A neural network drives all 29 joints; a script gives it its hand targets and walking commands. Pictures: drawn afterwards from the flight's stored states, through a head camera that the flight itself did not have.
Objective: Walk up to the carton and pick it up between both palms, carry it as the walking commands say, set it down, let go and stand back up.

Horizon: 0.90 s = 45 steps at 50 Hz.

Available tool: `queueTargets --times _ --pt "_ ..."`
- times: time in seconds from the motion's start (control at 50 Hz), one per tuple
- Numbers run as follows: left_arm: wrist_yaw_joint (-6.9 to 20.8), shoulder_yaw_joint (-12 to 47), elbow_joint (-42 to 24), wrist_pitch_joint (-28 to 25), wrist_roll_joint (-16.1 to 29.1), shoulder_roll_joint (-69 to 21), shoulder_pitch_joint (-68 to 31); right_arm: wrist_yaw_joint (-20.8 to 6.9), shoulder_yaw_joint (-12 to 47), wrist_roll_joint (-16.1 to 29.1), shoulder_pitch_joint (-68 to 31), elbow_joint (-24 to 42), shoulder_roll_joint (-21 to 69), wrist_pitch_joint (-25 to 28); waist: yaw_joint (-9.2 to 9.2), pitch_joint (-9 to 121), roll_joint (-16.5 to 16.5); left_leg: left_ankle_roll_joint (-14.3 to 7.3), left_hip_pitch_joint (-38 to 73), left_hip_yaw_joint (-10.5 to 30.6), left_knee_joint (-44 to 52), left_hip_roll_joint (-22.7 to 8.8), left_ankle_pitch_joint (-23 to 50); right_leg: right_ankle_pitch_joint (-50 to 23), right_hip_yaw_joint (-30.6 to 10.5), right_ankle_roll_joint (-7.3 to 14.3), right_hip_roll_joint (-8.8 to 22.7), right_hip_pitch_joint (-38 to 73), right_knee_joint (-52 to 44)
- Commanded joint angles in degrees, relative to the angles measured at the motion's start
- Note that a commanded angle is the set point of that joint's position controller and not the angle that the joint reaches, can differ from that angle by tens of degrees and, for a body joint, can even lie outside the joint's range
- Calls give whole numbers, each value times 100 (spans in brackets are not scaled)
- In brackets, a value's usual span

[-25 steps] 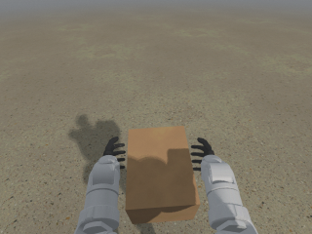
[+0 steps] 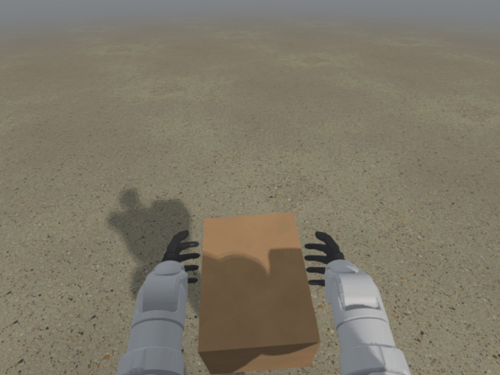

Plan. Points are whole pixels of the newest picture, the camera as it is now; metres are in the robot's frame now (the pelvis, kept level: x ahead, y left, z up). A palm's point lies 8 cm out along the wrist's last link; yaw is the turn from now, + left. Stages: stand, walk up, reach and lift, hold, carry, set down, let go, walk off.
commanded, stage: reach and lift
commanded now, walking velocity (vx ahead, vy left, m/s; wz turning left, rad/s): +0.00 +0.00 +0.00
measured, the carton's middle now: (254, 288) +0.32 +0.00 -0.03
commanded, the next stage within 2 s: hold in 0.04 s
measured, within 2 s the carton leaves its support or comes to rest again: neither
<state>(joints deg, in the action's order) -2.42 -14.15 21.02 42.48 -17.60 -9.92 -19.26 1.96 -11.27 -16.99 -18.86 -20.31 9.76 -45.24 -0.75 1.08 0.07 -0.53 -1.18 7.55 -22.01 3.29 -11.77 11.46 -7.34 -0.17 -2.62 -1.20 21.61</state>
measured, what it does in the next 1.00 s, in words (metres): walks ahead: right foot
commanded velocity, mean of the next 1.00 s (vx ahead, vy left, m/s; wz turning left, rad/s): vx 0.33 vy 0.00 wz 0.00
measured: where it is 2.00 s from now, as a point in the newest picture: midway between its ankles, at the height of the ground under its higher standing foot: (243, 288)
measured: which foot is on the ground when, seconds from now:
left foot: down 0.00-0.98, up 1.00-1.00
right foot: down 0.00-0.58, up 0.60-0.96, down 0.98-1.00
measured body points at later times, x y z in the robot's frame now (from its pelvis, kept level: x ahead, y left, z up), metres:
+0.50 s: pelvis +0.00 +0.00 +0.00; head -0.06 +0.00 +0.44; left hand +0.31 +0.15 +0.06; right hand +0.31 -0.13 +0.06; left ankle +0.01 +0.12 -0.73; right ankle +0.02 -0.13 -0.74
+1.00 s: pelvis +0.18 +0.00 -0.02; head +0.19 +0.01 +0.43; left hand +0.51 +0.13 +0.08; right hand +0.50 -0.13 +0.08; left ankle +0.02 +0.11 -0.74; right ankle +0.23 -0.09 -0.75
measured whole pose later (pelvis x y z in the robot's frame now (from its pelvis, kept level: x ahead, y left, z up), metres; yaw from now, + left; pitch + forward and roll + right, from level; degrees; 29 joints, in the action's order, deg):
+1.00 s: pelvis +0.18 +0.00 -0.02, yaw +0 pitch +6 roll -3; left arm -16.7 -9.0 -4.3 68.9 -8.8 -12.1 -25.2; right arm 18.5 -9.0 -6.1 -23.9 6.7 11.4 -71.1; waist -1.1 6.8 2.3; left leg 0.6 -5.9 -5.5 -29.5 -4.8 -26.8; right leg 8.5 12.8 2.4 -0.7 -22.3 24.7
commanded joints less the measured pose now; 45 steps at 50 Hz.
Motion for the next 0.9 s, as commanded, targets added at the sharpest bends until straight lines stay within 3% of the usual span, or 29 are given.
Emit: queueTargets --times 0.0,0.34,0.36,0.38,0.42,0.46,0.48,0.52,0.54,0.56,0.58,0.6,0.62,0.64,0.66,0.7,0.74,0.82,0.88 --pt "1500 2731 149 -35 1513 -6043 -2263 -1483 2708 1676 -3102 481 5544 405 7 994 59 56 -64 -129 368 30 831 -837 219 -24 -126 192 -248" --pt "1596 2590 289 -58 1475 -5961 -2628 -1488 2535 1576 -3311 207 5639 411 46 872 -1 17 -229 -195 351 59 292 -245 219 -3 -97 -7 -276" --pt "1615 3071 313 -59 1630 -5717 -2705 -1516 2906 1793 -3453 397 5519 442 120 539 -30 82 -1473 163 215 -717 -1581 1603 -18 72 760 -1196 -247" --pt "1587 3026 216 -64 1721 -5663 -2789 -1491 2980 1826 -3492 498 5538 430 136 691 -82 -12 -1591 187 146 -656 -2235 2395 -154 197 680 -1152 -389" --pt "1505 3238 -160 -4 1931 -5755 -2813 -1457 3296 2065 -3721 983 5591 347 226 1100 -198 16 -2042 -290 -601 -494 -2129 2615 -572 465 987 -705 -583" --pt "1423 3513 -523 185 2157 -5849 -2797 -1410 3561 2314 -3817 1385 5559 118 274 1453 -873 109 -2276 -1010 -1759 -225 -1530 2682 -1154 791 1509 -452 -1032" --pt "1387 3633 -532 328 2214 -5880 -2738 -1402 3617 2360 -3769 1359 5500 -39 240 1461 -1029 110 -2212 -1138 -1757 -332 -1458 2797 -1235 895 1692 -669 -1192" --pt "1311 3779 -824 605 2361 -5839 -2839 -1387 3771 2596 -3680 1478 5526 -322 123 1366 -1016 39 -1415 -1232 -883 -376 -1224 3109 -814 761 1564 -1528 -1108" --pt "1271 3905 -1110 755 2493 -5876 -2946 -1373 3877 2789 -3700 1626 5602 -469 81 1357 -744 51 -794 -1275 -223 -322 -1098 2935 -371 590 1278 -1965 -708" --pt "1251 4086 -1400 913 2654 -5934 -3117 -1342 3897 2894 -3655 1698 5599 -589 16 1401 -105 -10 -192 -718 349 -621 -1302 2495 184 365 879 -2504 138" --pt "1263 4219 -1428 1077 2751 -5998 -3247 -1297 3743 2836 -3453 1532 5463 -685 -98 1466 1182 -301 270 937 1206 -1650 -2278 1908 852 35 374 -3217 1599" --pt "1281 4191 -1298 1219 2771 -5932 -3201 -1263 3718 2849 -3413 1518 5514 -809 -115 1208 1482 -564 465 1985 1714 -2389 -2798 1636 1127 -89 342 -4007 2281" --pt "1296 4206 -1269 1342 2895 -5884 -3286 -1225 3780 2905 -3547 1691 5561 -918 -94 1087 790 -729 207 2144 1730 -2604 -2901 1340 834 -71 624 -4082 2733" --pt "1307 4274 -1330 1444 3085 -5910 -3501 -1205 3765 2969 -3683 1836 5587 -1012 -135 1116 431 -757 127 1952 1718 -2576 -2633 1120 675 -86 651 -4126 3027" --pt "1292 4373 -1515 1543 3258 -6012 -3563 -1205 3749 3075 -3762 2052 5602 -1118 -168 1244 336 -748 335 1508 1633 -2444 -2007 813 588 -91 691 -4217 3171" --pt "1201 4462 -1881 1835 3450 -6030 -3463 -1189 3825 3346 -3726 2293 5726 -1439 -136 1512 582 -702 659 580 1391 -2123 -495 425 837 -114 701 -4128 3033" --pt "1076 4448 -2061 2110 3436 -6010 -3276 -1156 3902 3523 -3622 2477 5735 -1751 -80 1669 843 -639 771 85 1168 -1933 605 354 1166 -145 572 -3912 2609" --pt "893 4370 -2355 2497 3389 -6031 -3193 -1122 3875 3700 -3538 2742 5728 -2199 -65 1650 1193 -643 780 -427 922 -1715 1573 376 1657 -97 305 -3411 1602" --pt "857 4264 -2512 2692 3379 -6006 -3151 -1089 3782 3690 -3433 2800 5724 -2419 -86 1684 1308 -694 843 -580 668 -1752 2066 377 1913 24 114 -2973 1046"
